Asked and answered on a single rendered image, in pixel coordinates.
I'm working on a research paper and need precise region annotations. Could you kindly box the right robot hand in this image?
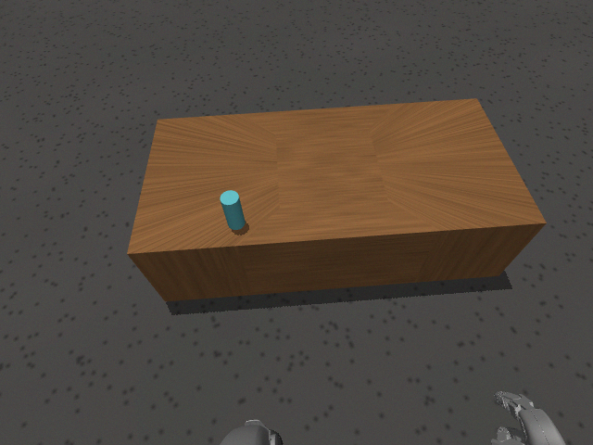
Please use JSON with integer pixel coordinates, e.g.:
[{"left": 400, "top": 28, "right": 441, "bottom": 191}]
[{"left": 491, "top": 391, "right": 566, "bottom": 445}]

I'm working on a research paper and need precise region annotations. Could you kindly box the can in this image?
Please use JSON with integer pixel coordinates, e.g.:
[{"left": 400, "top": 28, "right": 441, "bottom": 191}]
[{"left": 220, "top": 190, "right": 246, "bottom": 230}]

